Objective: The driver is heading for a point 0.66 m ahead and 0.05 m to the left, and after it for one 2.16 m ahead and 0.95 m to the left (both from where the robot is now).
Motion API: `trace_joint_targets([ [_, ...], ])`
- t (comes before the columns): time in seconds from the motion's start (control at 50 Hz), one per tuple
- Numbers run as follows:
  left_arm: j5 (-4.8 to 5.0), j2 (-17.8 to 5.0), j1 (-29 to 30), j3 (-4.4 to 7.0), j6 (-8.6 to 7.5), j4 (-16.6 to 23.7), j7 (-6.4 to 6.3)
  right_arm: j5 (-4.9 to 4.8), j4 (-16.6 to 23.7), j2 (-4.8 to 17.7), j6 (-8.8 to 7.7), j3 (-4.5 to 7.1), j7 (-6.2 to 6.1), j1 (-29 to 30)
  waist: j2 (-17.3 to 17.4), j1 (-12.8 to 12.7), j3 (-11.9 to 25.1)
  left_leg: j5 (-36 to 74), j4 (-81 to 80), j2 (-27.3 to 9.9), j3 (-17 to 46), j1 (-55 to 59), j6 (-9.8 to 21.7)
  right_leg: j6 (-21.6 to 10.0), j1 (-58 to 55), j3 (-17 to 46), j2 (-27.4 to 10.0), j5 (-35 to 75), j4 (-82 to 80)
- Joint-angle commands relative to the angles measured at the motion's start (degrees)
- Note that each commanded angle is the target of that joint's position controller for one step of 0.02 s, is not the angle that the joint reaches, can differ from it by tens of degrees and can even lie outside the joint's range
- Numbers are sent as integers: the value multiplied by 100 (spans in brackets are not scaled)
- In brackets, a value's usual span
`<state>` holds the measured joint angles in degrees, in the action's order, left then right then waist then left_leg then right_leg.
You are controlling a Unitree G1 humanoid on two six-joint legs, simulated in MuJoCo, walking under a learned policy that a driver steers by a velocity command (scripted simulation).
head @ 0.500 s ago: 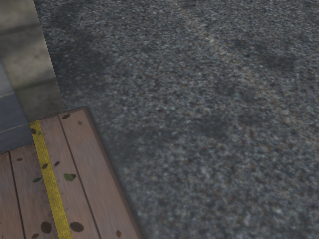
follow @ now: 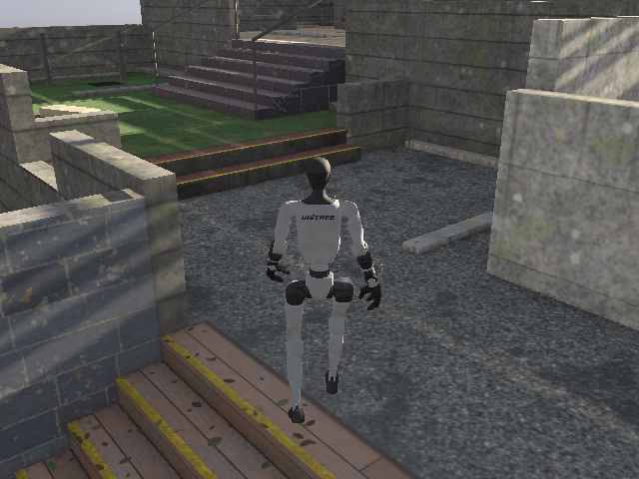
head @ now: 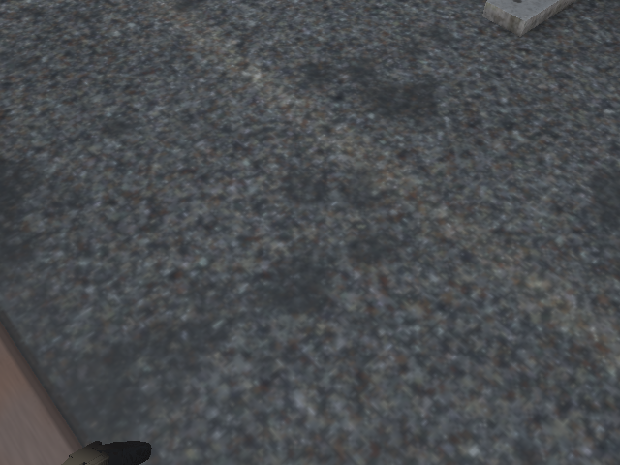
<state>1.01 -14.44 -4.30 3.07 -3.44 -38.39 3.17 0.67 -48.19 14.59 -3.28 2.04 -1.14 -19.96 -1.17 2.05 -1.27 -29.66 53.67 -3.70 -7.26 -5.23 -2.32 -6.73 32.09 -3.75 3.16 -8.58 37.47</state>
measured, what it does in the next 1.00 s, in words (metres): walks ahead: left foot, then right foot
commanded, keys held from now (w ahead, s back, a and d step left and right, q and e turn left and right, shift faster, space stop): w+e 0.12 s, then w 0.02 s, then w+q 0.56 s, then q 0.20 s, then no key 0.02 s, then q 0.08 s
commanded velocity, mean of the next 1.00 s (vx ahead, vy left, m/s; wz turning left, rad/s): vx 0.43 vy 0.00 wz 0.17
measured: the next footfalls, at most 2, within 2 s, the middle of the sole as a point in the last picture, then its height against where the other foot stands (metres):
left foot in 0.50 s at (265, 449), level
right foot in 0.96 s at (332, 333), level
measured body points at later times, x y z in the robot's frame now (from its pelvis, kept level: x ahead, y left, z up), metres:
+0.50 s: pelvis +0.30 +0.01 +0.01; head +0.33 +0.01 +0.46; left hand +0.36 +0.30 -0.11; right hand +0.51 -0.22 -0.06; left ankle +0.44 +0.09 -0.71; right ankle +0.11 -0.06 -0.70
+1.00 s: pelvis +0.56 +0.01 +0.01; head +0.59 +0.01 +0.46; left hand +0.73 +0.29 -0.05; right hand +0.69 -0.26 -0.10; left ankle +0.43 +0.10 -0.69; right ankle +0.70 -0.07 -0.71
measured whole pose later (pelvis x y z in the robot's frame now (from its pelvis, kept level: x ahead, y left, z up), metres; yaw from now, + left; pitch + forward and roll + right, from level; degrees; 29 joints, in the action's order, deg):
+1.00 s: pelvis +0.56 +0.01 +0.01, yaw +15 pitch +4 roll +0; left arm -1.8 -14.0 -1.5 2.1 -5.8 -37.2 -0.2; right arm -0.7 -39.1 16.8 0.4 4.5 -2.0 -18.6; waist 1.3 3.8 -0.4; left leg -31.7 48.1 8.8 13.2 -16.4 1.8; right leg -1.0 28.8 3.4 3.2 -3.1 28.7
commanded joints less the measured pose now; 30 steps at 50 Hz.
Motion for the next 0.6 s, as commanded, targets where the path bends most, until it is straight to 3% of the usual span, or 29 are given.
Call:
trace_joint_targets([
  [0.02,-41,-1154,-1826,405,-46,60,-187,-248,1073,645,-518,79,129,572,-420,-916,2049,356,3319,336,1400,-4299,118,-1625,-5309,4322,-1969,-99,-1841],
  [0.04,21,-947,-1399,335,-61,127,-208,-206,1170,645,-578,51,98,779,72,-663,1395,893,2866,88,1317,-4228,177,-1411,-4296,3587,-1722,265,-1933],
  [0.06,26,-756,-1037,272,-68,213,-209,-86,1216,669,-570,86,52,881,288,-393,1056,1127,2520,-78,1278,-3903,143,-1297,-3435,3125,-1511,766,-2035],
  [0.08,-18,-584,-857,204,-89,281,-229,-36,1274,734,-501,134,38,750,212,-152,912,1248,2321,-207,1323,-3513,111,-1271,-2835,2814,-1346,1111,-2181],
  [0.1,-29,-551,-781,188,-112,294,-243,-8,1298,728,-418,160,31,644,110,-25,768,1233,2107,-275,1312,-3390,67,-1261,-2489,2690,-1234,1196,-2283],
  [0.14,-4,-620,-845,193,-141,198,-283,21,1312,589,-298,148,15,610,117,59,528,1263,1566,-348,1159,-3409,-33,-1198,-2050,2349,-1115,1618,-2354],
  [0.2,-63,-727,-1067,170,-145,-16,-362,52,1340,349,-237,49,41,999,-14,-120,331,2269,382,-331,864,-3342,-109,-914,-1657,1566,-842,2243,-2414],
  [0.24,-80,-740,-1286,146,-137,-149,-356,12,1364,259,-243,11,68,1425,-184,-382,314,3152,-567,-251,778,-3135,-8,-656,-1707,1256,-722,2225,-2375],
  [0.3,-39,-888,-1565,144,-160,-307,-347,-125,1457,278,-257,0,148,1968,-245,-726,276,3834,-1482,-139,737,-3173,165,-467,-2307,1317,-1019,1799,-2411],
  [0.38,-95,-928,-1776,138,-95,-486,-359,-167,1693,333,-283,27,344,2394,-148,-888,65,3285,-1904,-46,806,-3981,478,-401,-3582,1396,-1497,2151,-2102],
  [0.44,-99,-1048,-1508,173,-47,-467,-385,-147,1732,400,-282,75,448,2091,-275,-595,232,2483,-2063,266,623,-3356,749,-275,-3733,1069,-1541,3878,-1548],
  [0.46,-91,-1112,-1424,192,-39,-437,-399,-119,1671,506,-265,136,444,1769,-374,-417,485,2272,-2036,479,437,-2781,842,-223,-3699,960,-1479,4892,-1185],
  [0.48,-89,-1155,-1281,199,-16,-400,-413,-104,1522,666,-253,235,421,1116,-365,-49,820,2351,-2234,692,296,-1928,984,-131,-3570,788,-1323,5624,-457],
  [0.5,-103,-1131,-1121,182,-38,-319,-421,-104,1360,899,-246,350,368,255,-235,414,1217,2907,-2466,541,635,-549,1231,35,-2835,596,-1106,5230,689],
  [0.52,-296,-775,-1337,56,-139,-155,-415,-82,1278,1409,-205,466,291,-528,787,507,1891,3655,-2322,-696,2331,1292,1806,311,-1274,268,-514,2442,2690],
  [0.54,-237,-428,-1853,-78,-278,-130,-317,-114,1231,1369,-210,448,282,-492,1999,127,2381,2651,-3142,-1647,5115,2753,2762,668,780,755,385,-2105,4294],
  [0.56,-120,-915,-1455,12,-424,-55,-211,-165,1312,933,-143,377,240,-419,1162,394,2047,1382,-3465,-1394,4985,2540,2435,569,1399,1306,-55,-1813,4520],
  [0.58,13,-934,-855,15,-478,166,-170,-120,1431,809,-94,335,204,-57,640,353,1284,1352,-3573,-1219,4241,1746,2197,560,1586,1187,-290,-1359,4337],
  [0.6,-89,-809,-616,-8,-487,252,-186,-103,1495,775,-72,316,218,225,-35,118,710,1910,-3743,-1009,3793,811,2083,565,1462,1063,-469,-1100,3864],
])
